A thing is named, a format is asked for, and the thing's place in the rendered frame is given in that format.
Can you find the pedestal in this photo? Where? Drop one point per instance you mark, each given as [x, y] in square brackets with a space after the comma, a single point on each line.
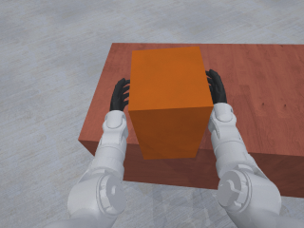
[263, 83]

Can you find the robot right forearm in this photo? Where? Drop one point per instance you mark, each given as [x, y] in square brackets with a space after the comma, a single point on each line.
[228, 146]

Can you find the robot right hand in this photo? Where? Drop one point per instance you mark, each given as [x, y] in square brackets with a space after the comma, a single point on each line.
[216, 87]

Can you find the robot right upper arm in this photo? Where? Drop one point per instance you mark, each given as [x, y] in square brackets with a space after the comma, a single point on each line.
[251, 201]

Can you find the robot left forearm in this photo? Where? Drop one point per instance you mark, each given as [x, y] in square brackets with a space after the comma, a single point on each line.
[110, 153]

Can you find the robot left hand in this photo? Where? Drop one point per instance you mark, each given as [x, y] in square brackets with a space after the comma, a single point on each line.
[117, 100]

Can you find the carton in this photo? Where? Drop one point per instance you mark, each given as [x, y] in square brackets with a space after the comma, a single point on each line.
[169, 102]

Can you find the robot left upper arm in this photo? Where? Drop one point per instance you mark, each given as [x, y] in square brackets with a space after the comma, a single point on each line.
[94, 203]

